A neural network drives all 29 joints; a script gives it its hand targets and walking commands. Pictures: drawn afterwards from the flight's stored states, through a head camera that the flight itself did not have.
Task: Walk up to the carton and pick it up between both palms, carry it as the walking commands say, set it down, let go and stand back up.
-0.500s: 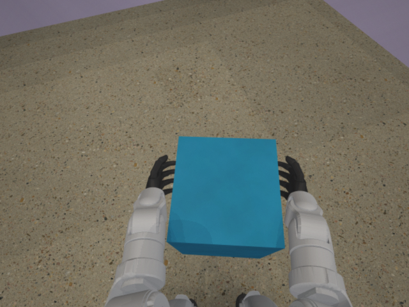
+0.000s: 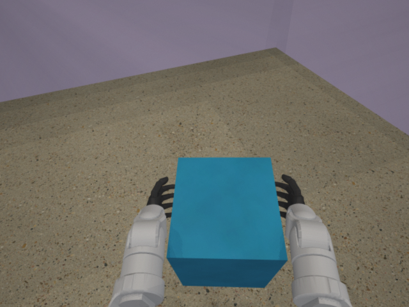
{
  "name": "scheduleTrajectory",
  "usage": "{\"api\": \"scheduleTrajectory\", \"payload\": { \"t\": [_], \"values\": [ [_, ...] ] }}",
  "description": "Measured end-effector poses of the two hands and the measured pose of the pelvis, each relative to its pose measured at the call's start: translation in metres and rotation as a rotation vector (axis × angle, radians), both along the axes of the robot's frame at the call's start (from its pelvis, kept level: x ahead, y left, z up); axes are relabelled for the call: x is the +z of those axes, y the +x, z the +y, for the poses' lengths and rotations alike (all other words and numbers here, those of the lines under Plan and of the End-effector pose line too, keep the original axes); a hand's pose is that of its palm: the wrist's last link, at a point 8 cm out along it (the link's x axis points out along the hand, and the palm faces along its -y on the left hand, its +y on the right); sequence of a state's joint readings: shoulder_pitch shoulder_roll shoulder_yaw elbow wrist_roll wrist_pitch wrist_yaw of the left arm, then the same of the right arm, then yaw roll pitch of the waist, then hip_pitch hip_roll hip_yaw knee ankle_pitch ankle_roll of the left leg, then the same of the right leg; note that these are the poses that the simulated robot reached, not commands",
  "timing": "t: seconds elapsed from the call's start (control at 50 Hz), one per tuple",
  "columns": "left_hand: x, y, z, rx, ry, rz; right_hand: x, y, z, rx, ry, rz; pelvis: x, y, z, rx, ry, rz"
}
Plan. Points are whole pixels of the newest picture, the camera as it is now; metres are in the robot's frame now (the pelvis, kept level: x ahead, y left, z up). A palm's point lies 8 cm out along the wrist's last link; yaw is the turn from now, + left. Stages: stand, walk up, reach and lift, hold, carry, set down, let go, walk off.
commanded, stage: reach and lift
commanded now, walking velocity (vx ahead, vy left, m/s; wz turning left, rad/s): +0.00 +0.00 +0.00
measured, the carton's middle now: (223, 226) +0.31 -0.02 -0.04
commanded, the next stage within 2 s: hold in 1.46 s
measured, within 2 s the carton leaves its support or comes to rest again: neither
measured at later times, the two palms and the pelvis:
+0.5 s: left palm (148, 210) +0.30 +0.14 +0.06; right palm (295, 208) +0.29 -0.15 +0.06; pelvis +0.00 +0.00 +0.00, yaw +0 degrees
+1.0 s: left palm (145, 211) +0.30 +0.14 +0.06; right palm (291, 204) +0.30 -0.15 +0.06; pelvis +0.00 -0.01 +0.01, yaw +0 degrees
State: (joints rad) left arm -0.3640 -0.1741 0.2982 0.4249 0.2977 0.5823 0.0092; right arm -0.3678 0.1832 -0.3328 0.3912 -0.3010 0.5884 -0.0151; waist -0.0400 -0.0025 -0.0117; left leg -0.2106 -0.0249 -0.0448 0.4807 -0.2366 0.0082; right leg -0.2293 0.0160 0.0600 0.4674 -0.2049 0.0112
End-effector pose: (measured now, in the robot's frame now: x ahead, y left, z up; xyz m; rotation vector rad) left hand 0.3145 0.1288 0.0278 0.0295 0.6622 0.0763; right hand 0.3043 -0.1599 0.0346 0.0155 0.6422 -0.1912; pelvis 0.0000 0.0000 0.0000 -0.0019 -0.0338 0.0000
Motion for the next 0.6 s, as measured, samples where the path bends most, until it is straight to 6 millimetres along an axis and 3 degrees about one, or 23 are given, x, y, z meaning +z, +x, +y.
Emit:
{"api": "scheduleTrajectory", "payload": {
  "t": [0.3,0.6],
  "values": [
    [0.028,-0.010,0.002,-0.005,0.008,-0.009,0.027,-0.011,0.002,-0.006,0.003,-0.008,0.004,0.001,0.004,0.002,-0.002,-0.098],
    [0.027,-0.018,0.013,0.032,0.014,0.006,0.024,-0.009,0.012,0.040,-0.006,0.008,0.004,-0.003,0.003,-0.001,-0.001,-0.108]
  ]
}}
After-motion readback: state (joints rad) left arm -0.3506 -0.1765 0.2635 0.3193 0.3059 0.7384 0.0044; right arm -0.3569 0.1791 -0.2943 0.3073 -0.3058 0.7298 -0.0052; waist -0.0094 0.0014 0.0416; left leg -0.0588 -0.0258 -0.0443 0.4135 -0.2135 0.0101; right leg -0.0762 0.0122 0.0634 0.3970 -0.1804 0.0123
